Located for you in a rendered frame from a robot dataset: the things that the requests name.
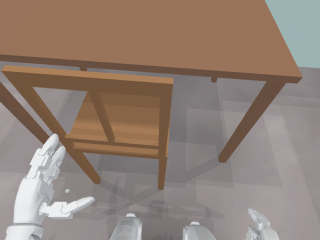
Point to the left robot thigh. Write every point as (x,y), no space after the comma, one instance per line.
(128,228)

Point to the robot right hand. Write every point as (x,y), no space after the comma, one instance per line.
(263,225)

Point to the robot left shin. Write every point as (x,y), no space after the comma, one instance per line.
(130,215)

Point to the chair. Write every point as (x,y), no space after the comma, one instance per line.
(121,114)

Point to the left robot forearm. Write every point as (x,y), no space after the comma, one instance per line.
(24,231)

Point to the robot left hand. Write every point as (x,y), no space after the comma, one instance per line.
(29,204)

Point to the table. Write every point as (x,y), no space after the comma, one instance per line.
(232,39)

